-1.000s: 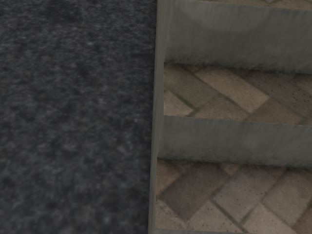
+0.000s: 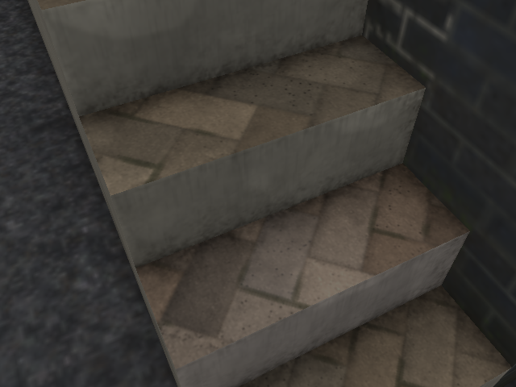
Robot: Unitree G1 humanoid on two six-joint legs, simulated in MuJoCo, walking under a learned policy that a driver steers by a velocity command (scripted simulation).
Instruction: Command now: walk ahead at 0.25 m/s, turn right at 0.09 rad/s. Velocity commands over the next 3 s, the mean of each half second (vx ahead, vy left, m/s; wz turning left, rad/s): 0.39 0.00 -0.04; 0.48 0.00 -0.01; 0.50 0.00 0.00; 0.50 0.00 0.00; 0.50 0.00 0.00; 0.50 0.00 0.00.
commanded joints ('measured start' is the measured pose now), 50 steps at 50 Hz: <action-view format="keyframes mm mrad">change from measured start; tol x4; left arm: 1 -42 80 6 -74 30 -55 2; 3 -156 55 -9 -104 9 -78 1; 11 -46 55 5 -83 -5 -92 3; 30 -99 28 1 -39 -11 -101 16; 50 -120 47 -12 119 -14 -121 11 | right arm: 1 -47 -47 -13 -89 23 -20 18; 7 -4 -78 -29 -33 -2 -71 13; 31 -153 -82 -7 6 10 -83 -12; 50 -209 -100 3 147 10 -94 -4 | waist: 1 -3 -129 -9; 4 -36 -163 30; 16 21 33 -64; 20 16 19 -151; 50 18 1 -96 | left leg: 1 -22 64 -77 -109 -129 -13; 3 145 52 -53 -64 -28 -5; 4 160 40 -24 -34 -21 -2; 9 47 45 -32 -49 -72 17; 13 30 60 -59 -60 -29 25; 17 93 106 -105 -48 293 30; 20 147 111 -102 -33 373 26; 33 208 132 -119 -93 392 14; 50 202 139 -131 -187 264 2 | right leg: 1 -78 -201 275 -273 -358 -84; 2 -209 -198 292 -335 -469 -79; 3 -254 -174 266 -339 -439 -64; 10 -56 -106 166 -196 -146 -75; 13 4 -86 126 -129 45 -75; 16 59 -83 80 -52 362 -54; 19 100 -85 69 -42 470 -35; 50 97 -125 94 -214 287 -15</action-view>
